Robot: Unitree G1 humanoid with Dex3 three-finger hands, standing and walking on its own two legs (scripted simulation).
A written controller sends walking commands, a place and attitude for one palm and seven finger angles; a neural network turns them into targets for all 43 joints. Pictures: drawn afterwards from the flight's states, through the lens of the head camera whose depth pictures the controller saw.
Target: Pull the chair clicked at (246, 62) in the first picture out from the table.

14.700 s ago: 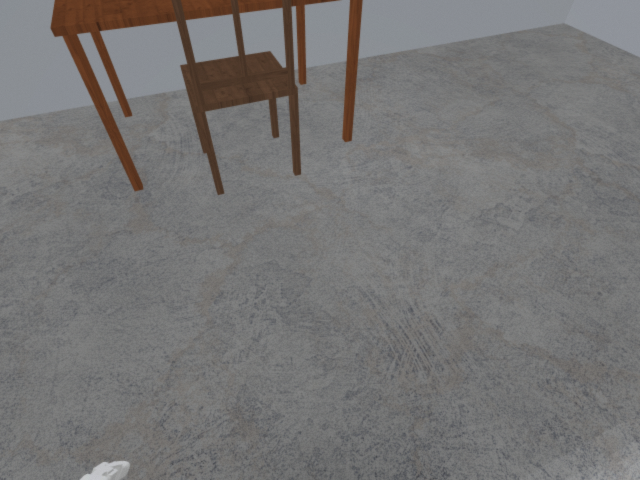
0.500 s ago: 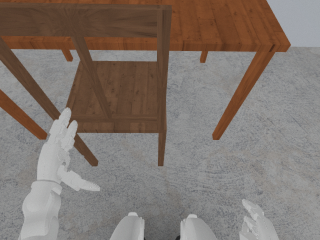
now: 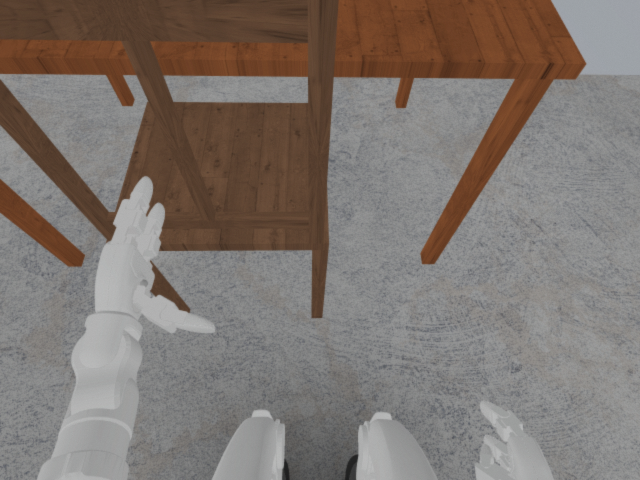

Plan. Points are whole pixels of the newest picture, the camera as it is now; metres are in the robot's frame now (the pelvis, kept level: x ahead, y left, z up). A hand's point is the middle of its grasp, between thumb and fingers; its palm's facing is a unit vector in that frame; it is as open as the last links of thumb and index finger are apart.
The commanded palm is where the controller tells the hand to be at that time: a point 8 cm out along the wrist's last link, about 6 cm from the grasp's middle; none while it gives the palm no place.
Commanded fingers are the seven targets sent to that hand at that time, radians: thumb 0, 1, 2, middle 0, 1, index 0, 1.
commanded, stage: aim the fingers beside a spindle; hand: left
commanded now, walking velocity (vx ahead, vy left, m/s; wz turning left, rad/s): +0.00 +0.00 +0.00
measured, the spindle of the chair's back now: (181, 150) +0.53 +0.20 +0.05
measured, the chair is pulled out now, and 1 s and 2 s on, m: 0.00 0.00 0.00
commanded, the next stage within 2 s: push the fingers through the gap in 0.84 s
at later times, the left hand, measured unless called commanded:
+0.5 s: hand (183, 256) +0.38 +0.19 +0.01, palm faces +0.02 -1.00 -0.04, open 16.9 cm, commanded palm +0.36 +0.23 +0.02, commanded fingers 0.00 -0.50 0.30 -0.06 -0.08 -0.06 -0.08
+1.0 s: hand (191, 258) +0.38 +0.17 +0.01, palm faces +0.02 -1.00 -0.04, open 16.9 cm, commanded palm +0.36 +0.23 +0.02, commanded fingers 0.00 -0.50 0.30 -0.06 -0.08 -0.06 -0.08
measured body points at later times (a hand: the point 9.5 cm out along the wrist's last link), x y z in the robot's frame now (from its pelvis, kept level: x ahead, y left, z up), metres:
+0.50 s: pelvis +0.00 +0.01 -0.01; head +0.13 +0.01 +0.43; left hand +0.38 +0.24 +0.01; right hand +0.11 -0.25 -0.12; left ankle +0.03 +0.10 -0.63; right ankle +0.03 -0.10 -0.63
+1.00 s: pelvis +0.00 +0.01 +0.00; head +0.13 +0.01 +0.43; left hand +0.37 +0.23 +0.02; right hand +0.13 -0.24 -0.12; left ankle +0.03 +0.10 -0.63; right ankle +0.03 -0.10 -0.63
